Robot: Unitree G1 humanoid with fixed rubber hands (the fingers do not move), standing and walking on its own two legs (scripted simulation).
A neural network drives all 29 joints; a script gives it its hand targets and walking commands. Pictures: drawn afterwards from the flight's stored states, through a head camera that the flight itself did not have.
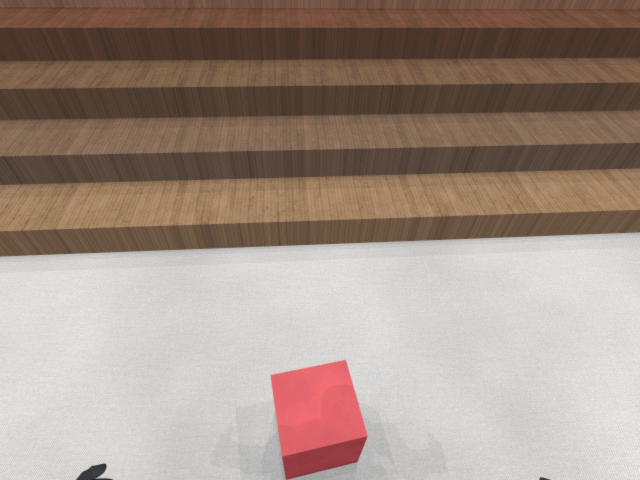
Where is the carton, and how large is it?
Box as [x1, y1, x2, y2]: [270, 360, 367, 479]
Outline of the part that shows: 345,360 270,375 286,479 357,461 367,435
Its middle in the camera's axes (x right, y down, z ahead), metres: -0.01 +0.51 +1.07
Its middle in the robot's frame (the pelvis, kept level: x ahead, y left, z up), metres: +0.41 +0.01 -0.66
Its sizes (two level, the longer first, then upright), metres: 0.210 0.200 0.250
